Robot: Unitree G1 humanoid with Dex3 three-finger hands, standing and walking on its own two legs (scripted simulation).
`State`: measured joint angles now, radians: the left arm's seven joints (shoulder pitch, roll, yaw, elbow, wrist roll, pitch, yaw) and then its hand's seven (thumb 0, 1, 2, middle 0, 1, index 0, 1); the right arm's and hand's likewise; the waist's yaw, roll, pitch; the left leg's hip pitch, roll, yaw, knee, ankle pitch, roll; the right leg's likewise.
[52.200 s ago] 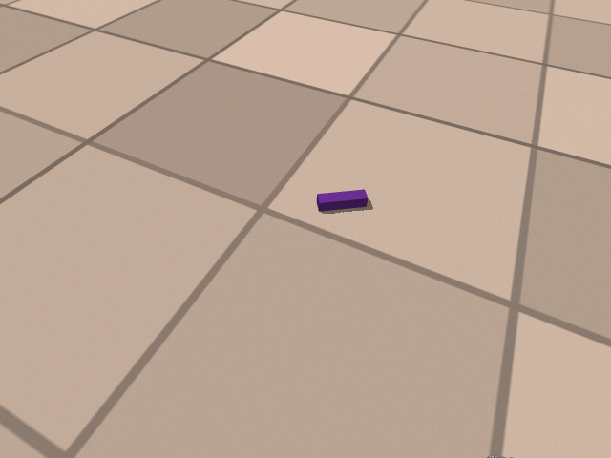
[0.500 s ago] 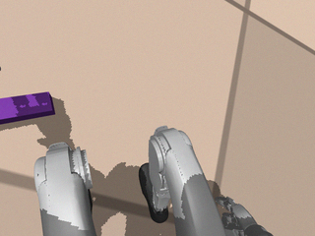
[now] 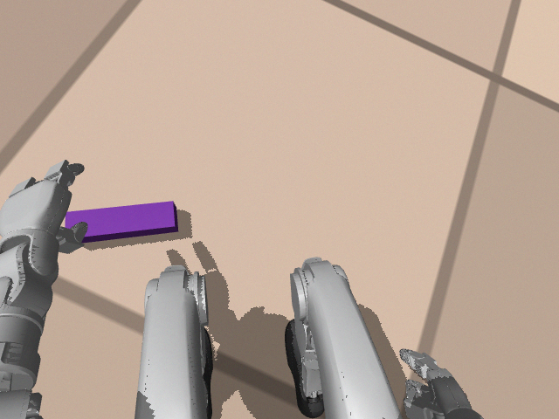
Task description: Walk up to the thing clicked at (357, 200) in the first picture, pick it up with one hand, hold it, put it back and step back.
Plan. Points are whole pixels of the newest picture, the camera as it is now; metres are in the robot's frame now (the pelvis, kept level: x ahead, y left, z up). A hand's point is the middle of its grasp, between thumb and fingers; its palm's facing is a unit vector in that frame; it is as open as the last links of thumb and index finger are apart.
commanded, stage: home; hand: left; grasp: from above
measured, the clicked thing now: (124, 222) +0.46 +0.30 -0.40
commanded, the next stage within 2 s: none
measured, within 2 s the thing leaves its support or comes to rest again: neither
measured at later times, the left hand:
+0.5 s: hand out of the picture +0.25 +0.23 +0.10, palm faces +0.03 -0.92 -0.38, open 7.4 cm
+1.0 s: hand out of the picture +0.22 +0.20 +0.25, palm faces +0.18 -0.96 -0.20, open 7.4 cm
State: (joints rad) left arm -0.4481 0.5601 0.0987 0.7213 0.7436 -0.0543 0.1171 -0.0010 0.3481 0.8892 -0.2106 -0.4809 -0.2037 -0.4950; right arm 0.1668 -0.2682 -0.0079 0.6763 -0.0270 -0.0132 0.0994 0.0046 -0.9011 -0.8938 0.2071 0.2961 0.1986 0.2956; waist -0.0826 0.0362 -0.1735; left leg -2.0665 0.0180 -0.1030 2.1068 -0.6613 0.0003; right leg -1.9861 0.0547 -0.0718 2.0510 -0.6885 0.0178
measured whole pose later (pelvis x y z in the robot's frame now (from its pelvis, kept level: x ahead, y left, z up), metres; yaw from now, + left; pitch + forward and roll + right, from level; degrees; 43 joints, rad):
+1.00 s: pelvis +0.08 +0.01 +0.29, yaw +7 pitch +11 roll -3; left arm 0.53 0.22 0.04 -0.14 -0.06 0.45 0.03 0.01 0.90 0.90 -0.20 -0.29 -0.20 -0.30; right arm 0.31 -0.22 0.04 0.51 0.02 -0.21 -0.19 0.01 -0.90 -0.90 0.21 0.30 0.20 0.30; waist -0.06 0.06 -0.19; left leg -0.71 0.01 -0.07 1.00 -0.48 0.00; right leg -0.63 0.03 -0.04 0.92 -0.49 0.00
